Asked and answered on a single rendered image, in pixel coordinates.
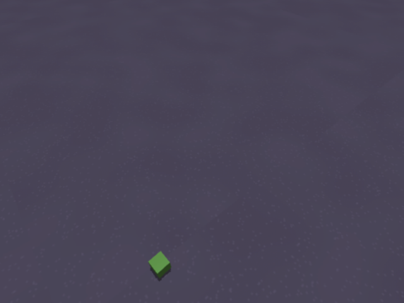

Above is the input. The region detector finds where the cube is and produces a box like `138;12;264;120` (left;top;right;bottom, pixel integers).
149;251;171;278

